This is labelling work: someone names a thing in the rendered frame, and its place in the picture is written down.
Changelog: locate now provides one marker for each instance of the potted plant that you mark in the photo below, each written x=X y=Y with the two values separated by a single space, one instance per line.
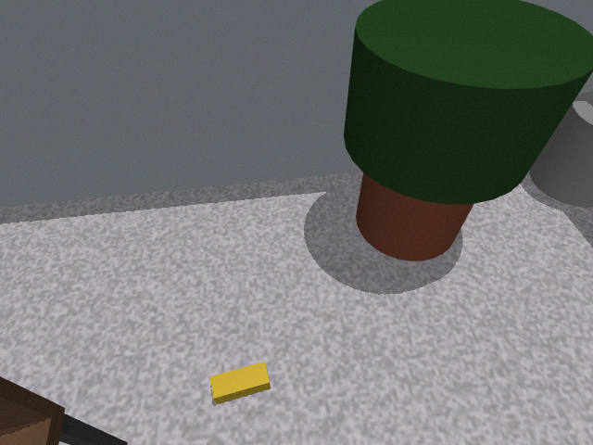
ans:
x=450 y=102

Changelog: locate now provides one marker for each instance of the chair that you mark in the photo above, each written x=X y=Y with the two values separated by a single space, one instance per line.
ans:
x=29 y=419

